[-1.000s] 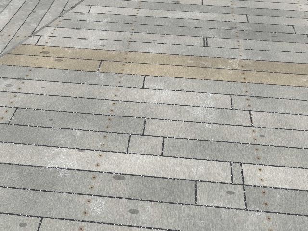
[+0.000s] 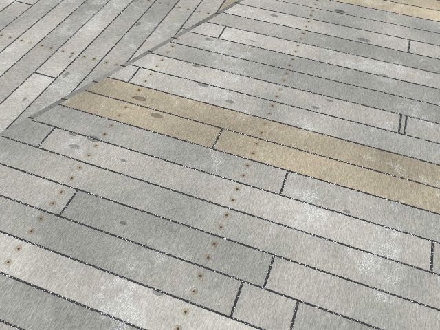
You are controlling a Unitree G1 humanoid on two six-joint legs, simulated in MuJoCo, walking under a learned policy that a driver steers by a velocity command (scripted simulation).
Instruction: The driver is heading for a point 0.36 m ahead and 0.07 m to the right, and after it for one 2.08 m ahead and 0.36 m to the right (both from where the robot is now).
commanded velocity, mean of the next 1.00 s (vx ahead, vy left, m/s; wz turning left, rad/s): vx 0.20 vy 0.00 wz -0.25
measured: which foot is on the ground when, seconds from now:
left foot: down 0.00-0.24, up 0.26-0.74, down 0.76-1.00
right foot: up 0.00-0.20, down 0.22-0.78, up 0.80-1.00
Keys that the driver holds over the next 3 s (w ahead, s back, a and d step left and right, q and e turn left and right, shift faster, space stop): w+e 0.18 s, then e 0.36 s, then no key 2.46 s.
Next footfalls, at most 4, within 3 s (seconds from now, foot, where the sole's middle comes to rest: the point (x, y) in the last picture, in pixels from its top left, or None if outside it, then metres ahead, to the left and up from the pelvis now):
0.22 right None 0.31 -0.15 -0.78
0.76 left None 0.46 0.03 -0.78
1.06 right None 0.31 -0.20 -0.78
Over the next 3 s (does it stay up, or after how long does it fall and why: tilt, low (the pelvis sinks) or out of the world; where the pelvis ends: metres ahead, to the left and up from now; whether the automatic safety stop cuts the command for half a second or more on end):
stays up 0.35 -0.08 -0.01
